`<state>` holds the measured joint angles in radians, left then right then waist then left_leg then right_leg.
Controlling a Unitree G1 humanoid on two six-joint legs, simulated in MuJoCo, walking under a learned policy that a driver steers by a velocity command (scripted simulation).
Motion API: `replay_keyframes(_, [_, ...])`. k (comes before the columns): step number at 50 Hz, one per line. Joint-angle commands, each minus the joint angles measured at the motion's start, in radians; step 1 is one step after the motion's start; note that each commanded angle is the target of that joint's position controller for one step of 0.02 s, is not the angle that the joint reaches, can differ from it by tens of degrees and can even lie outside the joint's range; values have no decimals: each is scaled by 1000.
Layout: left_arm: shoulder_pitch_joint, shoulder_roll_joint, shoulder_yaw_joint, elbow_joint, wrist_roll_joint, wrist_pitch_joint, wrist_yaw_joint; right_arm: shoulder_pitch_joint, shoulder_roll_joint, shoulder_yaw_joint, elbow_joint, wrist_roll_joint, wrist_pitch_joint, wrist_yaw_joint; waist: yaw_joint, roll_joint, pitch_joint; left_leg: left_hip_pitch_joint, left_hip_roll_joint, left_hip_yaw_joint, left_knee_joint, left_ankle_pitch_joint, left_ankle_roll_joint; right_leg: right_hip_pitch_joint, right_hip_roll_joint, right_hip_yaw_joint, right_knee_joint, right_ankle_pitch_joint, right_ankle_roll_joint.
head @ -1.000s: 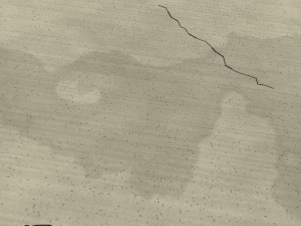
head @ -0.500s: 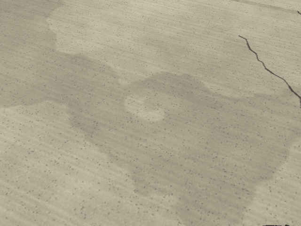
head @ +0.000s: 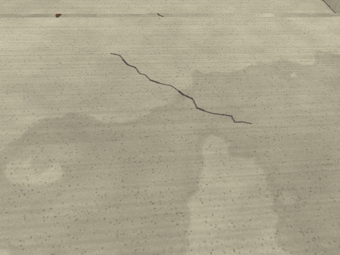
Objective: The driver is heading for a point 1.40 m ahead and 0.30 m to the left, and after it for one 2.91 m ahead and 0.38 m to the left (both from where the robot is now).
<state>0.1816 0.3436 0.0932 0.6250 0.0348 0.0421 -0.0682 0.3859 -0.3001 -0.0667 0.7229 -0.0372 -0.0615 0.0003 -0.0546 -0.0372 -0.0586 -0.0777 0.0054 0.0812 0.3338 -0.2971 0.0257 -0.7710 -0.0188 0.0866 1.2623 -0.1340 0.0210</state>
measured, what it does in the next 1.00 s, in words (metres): walks ahead, turning left: right foot, then left foot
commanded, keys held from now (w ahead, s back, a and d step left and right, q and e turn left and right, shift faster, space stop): w+e+shift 0.02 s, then w+q+shift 0.40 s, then q+shift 0.58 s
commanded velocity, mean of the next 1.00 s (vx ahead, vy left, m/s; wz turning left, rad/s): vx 0.57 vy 0.00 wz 0.51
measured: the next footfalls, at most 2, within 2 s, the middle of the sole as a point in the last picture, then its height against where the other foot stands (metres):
right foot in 0.26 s outside the picture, level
left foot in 0.68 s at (163, 228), level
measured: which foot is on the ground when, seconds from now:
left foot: down 0.00-0.28, up 0.30-0.66, down 0.68-1.00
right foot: up 0.00-0.24, down 0.26-0.68, up 0.70-1.00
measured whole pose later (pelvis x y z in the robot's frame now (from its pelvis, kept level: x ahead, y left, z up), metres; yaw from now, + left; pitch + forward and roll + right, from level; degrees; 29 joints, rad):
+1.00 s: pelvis +0.61 -0.09 -0.01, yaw +34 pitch +2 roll -2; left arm -0.03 0.28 0.03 0.60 0.00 -0.04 0.03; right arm 0.20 -0.33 -0.09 0.60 0.03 0.04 -0.04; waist -0.05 -0.02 0.09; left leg -0.34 -0.21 -0.25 0.49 -0.13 0.10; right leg -0.63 0.03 0.25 0.85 -0.23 0.12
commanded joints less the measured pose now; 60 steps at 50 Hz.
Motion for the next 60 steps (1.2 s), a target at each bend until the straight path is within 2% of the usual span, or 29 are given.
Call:
replay_keyframes(1, [-102,63,10,-68,2,1,-28,1,-132,-25,-49,-1,-24,2,-2,148,157,1,236,-152,-219,-193,22,-179,-19,-9,25,64,5])
replay_keyframes(6, [-244,36,-12,-90,14,-33,-35,141,-114,-12,38,0,-38,-5,-44,127,239,138,280,-144,-280,-125,112,-220,25,21,-279,7,-42])
replay_keyframes(10, [-340,-6,-49,-122,15,-58,-41,187,-123,-3,121,14,-23,-6,-48,176,249,152,276,-101,-275,382,142,43,-8,-194,-569,-119,-91])
replay_keyframes(12, [-147,17,-36,-77,8,-69,-8,169,-182,-10,156,18,-18,-5,67,202,117,107,277,-59,-13,1044,139,402,103,-232,-616,-239,-132])
replay_keyframes(13, [114,53,-15,-4,5,-84,14,109,-208,-14,156,28,-19,-4,217,194,-8,-27,246,-29,250,1081,119,733,105,-187,-686,-142,-145])
replay_keyframes(14, [321,153,18,47,27,-92,42,68,-166,-2,115,33,-30,3,316,113,-172,-308,171,-13,598,697,104,1089,-105,49,-721,-343,-151])
replay_keyframes(15, [366,275,37,48,43,-105,59,84,9,31,38,52,-39,22,246,-211,-333,-612,0,-108,943,-213,93,1279,-420,546,-890,-760,-155])
replay_keyframes(16, [330,220,24,49,38,-106,68,-14,-91,2,38,58,-36,17,260,-57,-264,-650,4,-230,1040,-107,118,1102,-427,648,-1012,-727,-119])
replay_keyframes(18, [185,90,-10,81,28,-111,63,-23,-52,5,49,54,-22,25,135,-13,10,-659,100,-174,986,65,105,845,-336,312,-1012,-390,-104])
replay_keyframes(22, [146,-35,-45,125,-8,-137,64,-8,16,6,80,25,43,52,40,-72,142,-640,140,-124,972,114,57,679,-239,-45,-1079,13,-58])
replay_keyframes(26, [102,-50,-52,148,-15,-166,66,-143,55,25,3,16,52,58,-12,-96,212,-623,80,1,783,238,33,595,-176,-317,-1059,686,-49])
replay_keyframes(27, [-41,1,-33,87,-34,-153,94,-115,19,13,-13,117,23,45,-22,-141,212,-570,77,-28,647,303,19,577,-114,-352,-1062,599,-27])
replay_keyframes(29, [-14,80,-18,71,-41,-146,140,-159,-19,5,-26,81,-2,56,-11,-41,141,-371,-24,94,414,430,4,577,-115,-372,-948,801,-12])
replay_keyframes(32, [-30,181,17,50,-80,-129,148,79,-127,-49,-16,67,41,61,-138,-112,-41,-46,-95,79,364,382,68,643,-180,-320,-627,1062,0])
replay_keyframes(33, [-71,142,9,35,-89,-131,129,233,-203,-84,14,61,61,45,-212,-62,-99,152,-84,16,326,445,115,567,-169,-295,-381,906,6])
replay_keyframes(34, [-85,26,-20,36,-94,-138,97,233,-204,-84,31,63,69,21,-198,156,-2,203,-30,-74,155,596,164,434,-11,-286,-18,-41,39])
replay_keyframes(35, [40,-91,-52,-11,-33,-150,71,86,-237,-70,-29,21,49,15,-10,405,14,268,71,-368,286,1213,280,169,138,-166,333,-580,57])
replay_keyframes(36, [207,-11,-56,-21,-34,-161,65,26,-260,-63,-110,-28,14,30,36,299,-295,390,289,-755,144,985,477,99,143,70,450,-524,53])
replay_keyframes(37, [129,102,-36,-30,-41,-165,68,-74,-248,-73,-168,6,10,42,26,116,-263,298,279,-822,18,605,467,104,111,108,363,-453,22])
replay_keyframes(39, [28,112,-22,-47,-32,-143,86,-188,-176,-54,-194,71,6,37,99,-86,-52,29,204,-753,-57,315,376,95,47,97,181,-352,24])
replay_keyframes(41, [-7,112,-14,-52,-25,-112,96,-223,-174,-58,-205,58,15,21,114,-52,1,-138,125,-622,-48,490,328,187,24,98,33,-325,52])
replay_keyframes(44, [-66,25,-34,-62,-14,-101,102,-193,-180,-65,-186,60,44,-19,90,-14,-42,-188,32,-488,35,748,270,229,55,53,-198,-239,92])
replay_keyframes(48, [-136,14,-33,-62,-36,-85,101,-205,-184,-69,-201,74,99,-58,59,91,-122,-147,-13,-503,90,553,172,259,100,64,-405,-54,107])
replay_keyframes(55, [-144,64,3,-33,-39,-117,81,-253,-141,-58,-245,60,112,-47,54,230,-67,-117,-16,-658,195,318,107,415,93,94,-788,6,50])
replay_keyframes(56, [-107,65,7,-13,-38,-121,77,-252,-118,-48,-246,63,111,-44,64,201,-72,-151,-48,-626,263,195,81,523,54,83,-899,141,22])
replay_keyframes(57, [-119,96,11,-23,-25,-115,78,-164,-49,-26,-233,51,112,-38,14,32,-114,-255,-127,-521,451,-194,40,673,-136,245,-905,238,-64])
replay_keyframes(58, [-116,134,12,-41,10,-98,78,-120,-65,-25,-240,47,108,-40,-20,-163,-64,-418,-247,-377,626,-443,-22,707,-292,466,-904,501,-216])
replay_keyframes(59, [-92,143,20,-28,17,-96,77,-73,-149,-45,-235,41,96,-33,-36,-244,-87,-469,-176,-341,832,-402,-79,657,-391,685,-955,377,-335])
replay_keyframes(60, [-121,75,1,-46,0,-93,76,-106,-196,-54,-192,45,99,-36,-3,-130,-55,-450,-144,-351,898,-315,-100,611,-314,590,-939,242,-310])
